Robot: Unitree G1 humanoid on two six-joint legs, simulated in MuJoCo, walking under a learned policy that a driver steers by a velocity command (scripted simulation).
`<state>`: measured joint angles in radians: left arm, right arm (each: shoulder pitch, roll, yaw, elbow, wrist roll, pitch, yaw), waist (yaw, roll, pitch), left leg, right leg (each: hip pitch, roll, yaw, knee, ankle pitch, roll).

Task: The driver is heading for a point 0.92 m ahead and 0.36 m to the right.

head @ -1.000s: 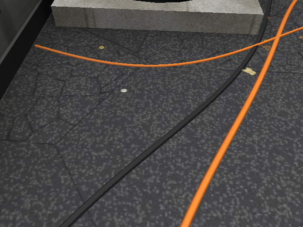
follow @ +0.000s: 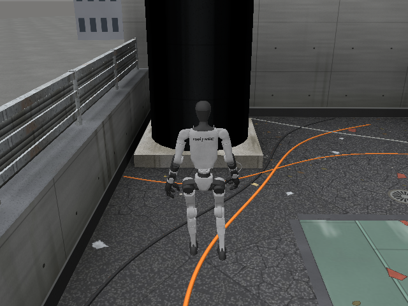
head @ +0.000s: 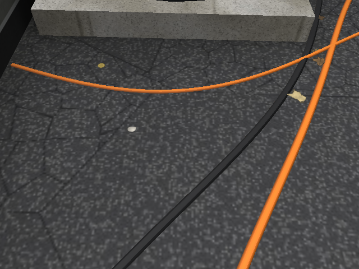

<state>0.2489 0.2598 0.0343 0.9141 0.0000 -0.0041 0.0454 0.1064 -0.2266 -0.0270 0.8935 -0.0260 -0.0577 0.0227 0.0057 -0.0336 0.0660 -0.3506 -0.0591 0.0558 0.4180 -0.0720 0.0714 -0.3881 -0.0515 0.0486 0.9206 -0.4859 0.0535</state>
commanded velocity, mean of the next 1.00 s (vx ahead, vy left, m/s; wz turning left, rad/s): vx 0.07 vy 0.00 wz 0.00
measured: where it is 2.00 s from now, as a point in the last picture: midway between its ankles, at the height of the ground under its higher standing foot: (208, 225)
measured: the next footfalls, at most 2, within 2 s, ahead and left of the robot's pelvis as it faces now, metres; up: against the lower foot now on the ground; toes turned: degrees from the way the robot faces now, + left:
right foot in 0.12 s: +0.09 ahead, -0.14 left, +0.00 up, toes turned +0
right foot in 1.48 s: +0.49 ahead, -0.14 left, +0.00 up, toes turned -15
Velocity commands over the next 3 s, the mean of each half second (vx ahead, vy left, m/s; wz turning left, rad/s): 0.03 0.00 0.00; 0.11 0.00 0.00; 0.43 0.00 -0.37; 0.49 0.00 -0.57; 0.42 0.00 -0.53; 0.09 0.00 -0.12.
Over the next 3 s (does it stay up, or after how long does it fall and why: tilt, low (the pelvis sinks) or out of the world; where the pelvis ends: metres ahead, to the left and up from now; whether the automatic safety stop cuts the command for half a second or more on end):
stays up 0.89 -0.31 0.00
